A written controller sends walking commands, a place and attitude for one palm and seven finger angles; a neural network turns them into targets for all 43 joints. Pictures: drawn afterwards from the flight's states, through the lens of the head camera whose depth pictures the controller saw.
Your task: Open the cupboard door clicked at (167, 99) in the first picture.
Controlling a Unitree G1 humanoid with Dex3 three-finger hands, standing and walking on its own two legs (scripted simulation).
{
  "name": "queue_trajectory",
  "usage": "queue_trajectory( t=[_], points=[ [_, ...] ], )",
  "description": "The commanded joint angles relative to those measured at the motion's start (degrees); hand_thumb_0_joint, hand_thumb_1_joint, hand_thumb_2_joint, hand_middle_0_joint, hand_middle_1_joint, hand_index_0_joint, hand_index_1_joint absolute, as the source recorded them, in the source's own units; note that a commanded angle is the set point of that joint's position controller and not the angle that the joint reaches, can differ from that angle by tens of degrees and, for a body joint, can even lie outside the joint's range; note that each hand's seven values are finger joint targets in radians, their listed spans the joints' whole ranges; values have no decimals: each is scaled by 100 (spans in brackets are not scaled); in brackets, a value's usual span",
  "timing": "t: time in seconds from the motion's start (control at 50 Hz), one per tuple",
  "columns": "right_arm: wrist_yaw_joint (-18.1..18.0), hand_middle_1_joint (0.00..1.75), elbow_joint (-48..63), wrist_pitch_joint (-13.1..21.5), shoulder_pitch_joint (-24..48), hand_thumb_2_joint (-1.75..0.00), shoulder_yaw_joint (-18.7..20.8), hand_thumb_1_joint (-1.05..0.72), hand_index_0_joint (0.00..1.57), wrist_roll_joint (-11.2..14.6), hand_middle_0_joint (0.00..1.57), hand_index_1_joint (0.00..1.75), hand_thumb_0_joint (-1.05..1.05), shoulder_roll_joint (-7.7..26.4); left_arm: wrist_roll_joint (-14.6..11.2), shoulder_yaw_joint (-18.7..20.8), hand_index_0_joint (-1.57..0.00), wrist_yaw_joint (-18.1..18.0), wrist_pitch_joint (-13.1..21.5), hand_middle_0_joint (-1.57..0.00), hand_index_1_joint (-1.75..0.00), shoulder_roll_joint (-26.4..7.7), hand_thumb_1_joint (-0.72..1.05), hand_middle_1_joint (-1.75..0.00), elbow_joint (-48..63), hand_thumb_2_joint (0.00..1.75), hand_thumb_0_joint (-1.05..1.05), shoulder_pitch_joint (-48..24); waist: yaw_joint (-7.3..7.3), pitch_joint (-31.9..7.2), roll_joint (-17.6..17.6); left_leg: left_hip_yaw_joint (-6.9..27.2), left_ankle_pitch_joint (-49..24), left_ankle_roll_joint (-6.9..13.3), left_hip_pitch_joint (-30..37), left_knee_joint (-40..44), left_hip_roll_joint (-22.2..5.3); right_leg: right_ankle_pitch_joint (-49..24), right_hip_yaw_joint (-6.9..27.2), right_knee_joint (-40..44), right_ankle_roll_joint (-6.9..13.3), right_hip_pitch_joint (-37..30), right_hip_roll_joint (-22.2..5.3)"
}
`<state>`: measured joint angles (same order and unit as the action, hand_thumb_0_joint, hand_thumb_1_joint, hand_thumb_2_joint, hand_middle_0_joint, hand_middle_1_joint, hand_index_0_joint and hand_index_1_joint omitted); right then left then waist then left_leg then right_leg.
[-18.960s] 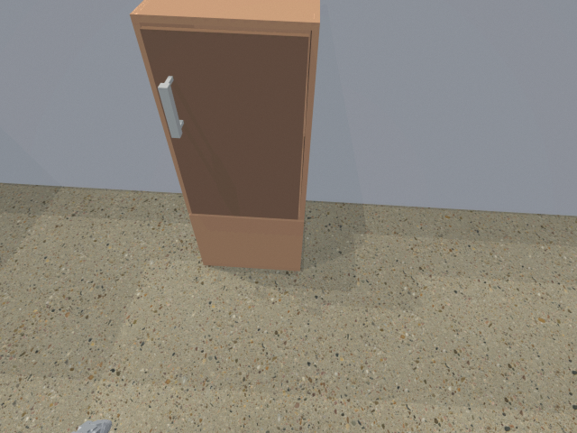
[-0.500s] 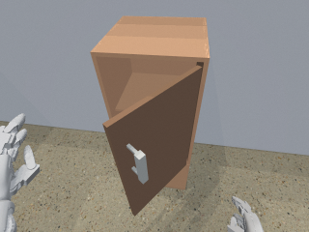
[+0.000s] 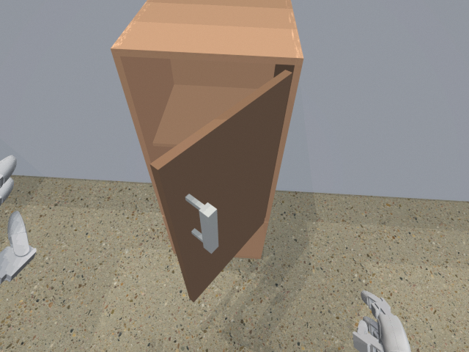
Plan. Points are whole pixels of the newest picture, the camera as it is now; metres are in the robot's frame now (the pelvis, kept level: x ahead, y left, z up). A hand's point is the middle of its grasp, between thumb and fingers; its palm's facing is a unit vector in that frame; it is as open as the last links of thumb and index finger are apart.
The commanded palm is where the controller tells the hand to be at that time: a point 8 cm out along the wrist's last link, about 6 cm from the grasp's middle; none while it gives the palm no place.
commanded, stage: step back with the hand held close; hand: left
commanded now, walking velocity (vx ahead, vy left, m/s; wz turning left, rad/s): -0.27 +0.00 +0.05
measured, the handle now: (201, 223) +0.34 +0.09 +0.00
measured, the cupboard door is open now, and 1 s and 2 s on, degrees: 54 54 54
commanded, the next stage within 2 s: stop stepping back and stand still in 0.92 s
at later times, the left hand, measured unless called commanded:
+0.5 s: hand out of the picture +0.13 +0.28 +0.16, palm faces +0.49 -0.72 -0.49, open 7.4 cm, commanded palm +0.07 +0.31 +0.18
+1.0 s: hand out of the picture +0.05 +0.29 +0.17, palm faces +0.45 -0.80 -0.40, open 7.4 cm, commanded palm -0.01 +0.31 +0.18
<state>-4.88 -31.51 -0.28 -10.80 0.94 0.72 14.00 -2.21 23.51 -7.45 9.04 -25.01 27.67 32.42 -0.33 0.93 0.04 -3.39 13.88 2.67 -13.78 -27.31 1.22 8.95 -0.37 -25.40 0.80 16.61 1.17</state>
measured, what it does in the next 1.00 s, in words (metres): walks backwards: right foot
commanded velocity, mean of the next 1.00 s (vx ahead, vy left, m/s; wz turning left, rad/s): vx -0.36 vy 0.00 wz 0.01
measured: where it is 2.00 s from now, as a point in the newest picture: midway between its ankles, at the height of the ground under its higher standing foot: outside the picture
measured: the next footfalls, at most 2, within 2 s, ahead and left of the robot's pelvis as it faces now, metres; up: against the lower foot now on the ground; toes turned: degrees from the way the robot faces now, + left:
right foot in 0.52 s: +0.00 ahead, -0.11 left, +0.00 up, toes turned +7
right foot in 1.16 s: -0.25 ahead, -0.10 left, +0.00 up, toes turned -6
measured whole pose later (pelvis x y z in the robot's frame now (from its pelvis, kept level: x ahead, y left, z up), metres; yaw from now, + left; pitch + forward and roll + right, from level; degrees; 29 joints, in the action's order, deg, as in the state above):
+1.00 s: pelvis -0.15 +0.02 +0.01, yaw +0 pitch +3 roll -5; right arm -3.4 -37.0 7.8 -9.2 -0.8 -1.3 9.1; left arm -2.8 24.8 -9.3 11.4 -24.3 32.8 30.4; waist 2.2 -0.4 1.0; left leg 0.0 0.8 3.2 -22.8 -20.4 -2.3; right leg 28.9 0.9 -53.1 -0.5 18.1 3.9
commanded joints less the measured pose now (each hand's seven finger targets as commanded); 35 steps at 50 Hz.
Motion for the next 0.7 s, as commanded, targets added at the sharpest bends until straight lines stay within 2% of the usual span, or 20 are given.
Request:
queue_trajectory(
  t=[0.0, 0.1, 0.14, 0.2, 0.24, 0.26, 0.3, 0.34, 0.36, 0.4, 0.42, 0.44, 0.46, 0.48, 0.52, 0.54, 0.58, 0.62, 0.66, 0.68],
  points=[
    [-21, 30, 1020, 367, 544, -90, 240, -90, 20, -8, 20, 30, 0, 720, 94, 816, -20, -187, 409, -20, -30, -860, 90, -30, 1128, 90, 0, -116, 104, -615, -580, 932, 382, 207, -1716, 1052, -865, -904, 449, -671, -106, -1604, -201],
    [-29, 30, 1012, 495, 408, -90, 248, -90, 20, -28, 20, 30, 0, 738, 202, 785, -20, -207, 493, -20, -30, -760, 90, -30, 1145, 90, 0, -448, 34, -311, -376, 1099, 1966, 364, -2677, 1038, -903, -408, 626, -933, -85, -1672, -235],
    [-37, 30, 992, 552, 396, -90, 238, -90, 20, -45, 20, 30, 0, 722, 222, 779, -20, -212, 540, -20, -30, -773, 90, -30, 1258, 90, 0, -569, 11, -321, -285, 1112, 2070, 361, -2617, 904, -841, -245, 733, -851, -53, -1490, -306],
    [-10, 30, 942, 622, 324, -90, 239, -90, 20, -49, 20, 30, 0, 716, 222, 769, -20, -231, 592, -20, -30, -777, 90, -30, 1291, 90, 0, -711, -32, -250, 24, 970, 2209, 296, -2339, 365, -610, 547, 1078, -309, 50, -838, -519],
    [7, 30, 898, 656, 302, -90, 223, -90, 20, -63, 20, 30, 0, 687, 190, 773, -20, -258, 636, -20, -30, -808, 90, -30, 1424, 90, 0, -717, -51, -310, 52, 973, 1973, 204, -1930, 151, -491, 918, 1172, -13, 153, -401, -656],
    [11, 30, 877, 671, 307, -90, 216, -90, 20, -70, 20, 30, 0, 701, 190, 796, -20, -275, 658, -20, -30, -824, 90, -30, 1444, 90, 0, -685, -57, -310, -105, 986, 1965, 193, -1817, 169, -506, 1056, 1114, -5, 153, -242, -634],
    [5, 30, 851, 712, 306, -90, 193, -90, 20, -83, 20, 30, 0, 701, 189, 864, -20, -306, 727, -20, -30, -840, 90, -30, 1499, 90, 0, -595, -43, -381, -398, 1179, 2146, 242, -2019, 552, -682, 1013, 833, -327, 54, -453, -447],
    [-20, 30, 852, 747, 371, -90, 189, -90, 20, -100, 20, 30, 0, 723, 235, 976, -20, -315, 767, -20, -30, -826, 90, -30, 1536, 90, 0, -514, 18, -466, -1054, 1717, 2580, 428, -2895, 1435, -1224, 304, 352, -1511, -122, -1412, -14],
    [-18, 30, 868, 774, 396, -90, 214, -90, 20, -97, 20, 30, 0, 705, 263, 1050, -20, -303, 793, -20, -30, -843, 90, -30, 1478, 90, 0, -484, 65, -533, -1154, 1910, 2736, 536, -3235, 1654, -1501, 96, 232, -2030, -189, -1798, 151],
    [-2, 30, 851, 805, 417, -90, 258, -90, 20, -136, 20, 30, 0, 668, 285, 1071, -20, -251, 795, -20, -30, -837, 90, -30, 1341, 90, 0, -530, 70, -373, -909, 1937, 2461, 679, -3420, 1566, -1681, 427, 306, -2335, -197, -1855, 229],
    [2, 30, 847, 826, 418, -90, 269, -90, 20, -144, 20, 30, 0, 662, 270, 1094, -20, -227, 807, -20, -30, -852, 90, -30, 1237, 90, 0, -504, 75, -284, -714, 1941, 2181, 685, -3334, 1423, -1639, 533, 366, -2153, -173, -1740, 246],
    [32, 30, 779, 862, 366, -90, 251, -90, 20, -132, 20, 30, 0, 615, 204, 925, -20, -203, 814, -20, -30, -717, 90, -30, 1211, 90, 0, -442, 47, -234, -460, 1730, 1169, 572, -2604, 978, -1418, 112, 443, -1529, -79, -1260, 148],
    [51, 30, 719, 898, 410, -90, 256, -90, 20, -154, 20, 30, 0, 666, 184, 932, -20, -170, 834, -20, -30, -731, 90, -30, 1210, 90, 0, -383, 22, -329, -443, 1579, 865, 491, -2347, 814, -1321, -4, 558, -1248, -65, -1193, 112],
    [81, 30, 643, 908, 360, -90, 247, -90, 20, -124, 20, 30, 0, 645, 114, 813, -20, -159, 840, -20, -30, -685, 90, -30, 1223, 90, 0, -378, 7, -463, -404, 1370, -6, 315, -1678, 459, -1049, -765, 756, -780, 41, -802, -35],
    [89, 30, 519, 886, 441, -90, 232, -90, 20, -140, 20, 30, 0, 587, 91, 737, -20, -170, 873, -20, -30, -786, 90, -30, 1308, 90, 0, -465, -38, -998, -385, 898, -1238, 35, -735, -81, -749, -2086, 1191, -498, 145, -462, -501],
    [101, 30, 521, 861, 398, -90, 263, -90, 20, -87, 20, 30, 0, 567, 57, 725, -20, -173, 818, -20, -30, -823, 90, -30, 1349, 90, 0, -383, -26, -1406, -97, 745, -1493, -58, -346, -347, -638, -2331, 1280, -434, 175, -470, -610],
    [110, 30, 602, 775, 440, -90, 287, -90, 20, -53, 20, 30, 0, 536, 15, 858, -20, -186, 781, -20, -30, -1046, 90, -30, 1525, 90, 0, -260, -37, -1560, 227, 525, -876, -138, -201, -761, -363, -2085, 1581, 33, 320, -268, -943],
    [101, 30, 590, 679, 479, -90, 286, -90, 20, -27, 20, 30, 0, 466, -11, 965, -20, -217, 784, -20, -30, -1189, 90, -30, 1566, 90, 0, -66, -49, -1210, 383, 461, 407, -246, -310, -1496, -35, -1459, 1941, 628, 649, 316, -1430],
    [105, 30, 634, 573, 527, -90, 262, -90, 20, -43, 20, 30, 0, 392, -14, 1088, -20, -244, 719, -20, -30, -1254, 90, -30, 1571, 90, 0, 20, -21, -961, 725, 592, 803, -289, -518, -1951, -30, -1224, 1853, 792, 827, 535, -1635],
    [89, 30, 625, 535, 566, -90, 221, -90, 20, -60, 20, 30, 0, 352, -2, 1119, -20, -247, 695, -20, -30, -1259, 90, -30, 1532, 90, 0, 27, -34, -769, 650, 640, 745, -265, -511, -1518, -130, -1353, 1647, 668, 752, 584, -1528]
  ],
)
